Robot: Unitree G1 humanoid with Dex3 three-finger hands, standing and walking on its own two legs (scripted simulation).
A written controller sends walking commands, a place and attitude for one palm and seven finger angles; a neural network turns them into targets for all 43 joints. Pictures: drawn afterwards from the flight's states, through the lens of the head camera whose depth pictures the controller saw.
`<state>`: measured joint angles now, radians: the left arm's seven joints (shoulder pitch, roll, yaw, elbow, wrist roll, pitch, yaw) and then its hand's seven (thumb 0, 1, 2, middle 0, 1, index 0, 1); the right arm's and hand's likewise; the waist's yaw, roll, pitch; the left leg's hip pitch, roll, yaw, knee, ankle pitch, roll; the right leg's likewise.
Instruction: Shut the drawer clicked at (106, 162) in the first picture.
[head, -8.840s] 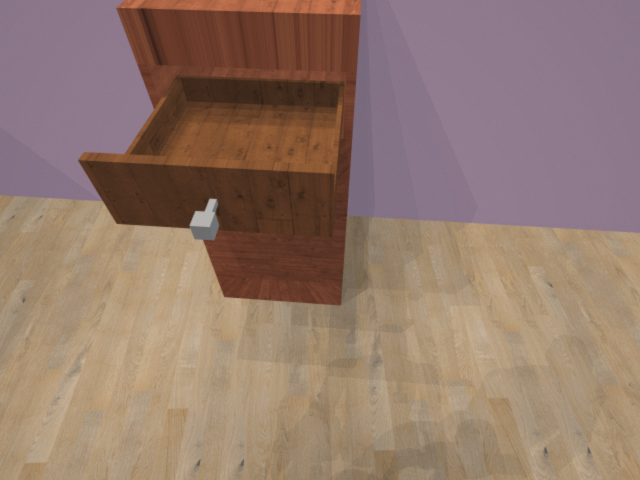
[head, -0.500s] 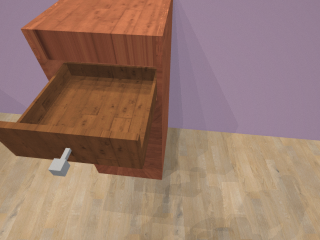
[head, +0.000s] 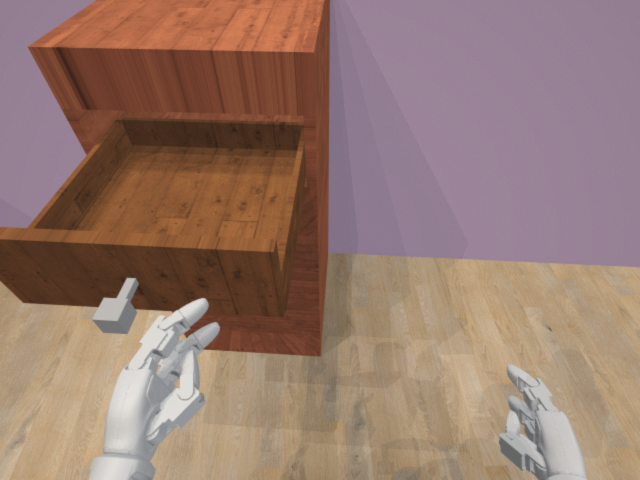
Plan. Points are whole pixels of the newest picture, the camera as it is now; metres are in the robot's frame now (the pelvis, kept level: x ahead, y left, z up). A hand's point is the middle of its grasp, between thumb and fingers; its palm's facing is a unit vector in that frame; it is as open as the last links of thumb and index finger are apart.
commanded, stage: raise the hand and make a fist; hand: left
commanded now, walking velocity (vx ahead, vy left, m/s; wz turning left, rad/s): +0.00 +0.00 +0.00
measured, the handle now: (121, 303) +0.32 +0.26 +0.07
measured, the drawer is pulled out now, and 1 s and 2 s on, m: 0.30 0.30 0.30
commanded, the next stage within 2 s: bring the fist close to the handle in 1.60 s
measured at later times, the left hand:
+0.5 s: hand (146, 425) +0.18 +0.19 +0.06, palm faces -0.04 -1.00 -0.07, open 4.0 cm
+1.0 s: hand (77, 412) +0.17 +0.22 +0.13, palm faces +0.03 -0.99 -0.13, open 3.1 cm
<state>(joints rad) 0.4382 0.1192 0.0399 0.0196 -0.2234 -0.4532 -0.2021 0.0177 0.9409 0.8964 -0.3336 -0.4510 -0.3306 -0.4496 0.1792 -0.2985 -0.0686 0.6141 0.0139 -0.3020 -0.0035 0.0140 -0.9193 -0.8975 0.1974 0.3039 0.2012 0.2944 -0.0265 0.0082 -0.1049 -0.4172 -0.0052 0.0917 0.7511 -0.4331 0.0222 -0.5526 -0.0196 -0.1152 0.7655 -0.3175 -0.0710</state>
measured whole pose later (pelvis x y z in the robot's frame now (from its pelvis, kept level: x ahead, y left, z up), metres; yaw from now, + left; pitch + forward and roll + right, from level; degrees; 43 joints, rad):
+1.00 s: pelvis +0.01 +0.03 +0.01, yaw +2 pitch +1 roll -2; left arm 0.61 0.27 0.19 -0.42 -0.27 -0.14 -0.28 0.02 0.90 0.90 -1.32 -1.51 -1.32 -1.51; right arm 0.19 -0.22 0.06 0.56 0.06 -0.36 -0.04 0.01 -0.91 -0.90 0.20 0.30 0.20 0.30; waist 0.06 0.05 -0.08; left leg -0.29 -0.01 0.04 0.72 -0.45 0.05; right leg -0.37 -0.02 -0.15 0.66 -0.30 -0.03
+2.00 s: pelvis +0.00 -0.01 +0.02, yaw +2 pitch -1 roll -1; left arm 0.45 0.32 0.36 -0.17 -0.36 -0.11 -0.39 0.01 0.90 0.90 -1.40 -1.60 -1.40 -1.60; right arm 0.22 -0.28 0.05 0.67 0.07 -0.44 -0.10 0.01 -0.90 -0.90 0.20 0.30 0.20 0.30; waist 0.05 0.07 -0.03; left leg -0.21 0.03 0.03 0.60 -0.37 0.00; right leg -0.29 0.03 -0.16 0.55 -0.24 -0.08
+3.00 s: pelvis +0.00 +0.02 +0.00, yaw +2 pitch +7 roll -1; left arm 0.29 0.24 0.18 0.02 -0.25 -0.29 -0.29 0.02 0.90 0.90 -1.40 -1.60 -1.40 -1.60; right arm 0.25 -0.27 0.04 0.61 0.03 -0.32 -0.05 0.01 -0.90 -0.90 0.20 0.30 0.21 0.30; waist 0.00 0.04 -0.06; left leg -0.46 -0.02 0.05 0.79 -0.45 0.05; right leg -0.56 -0.03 -0.14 0.75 -0.31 -0.04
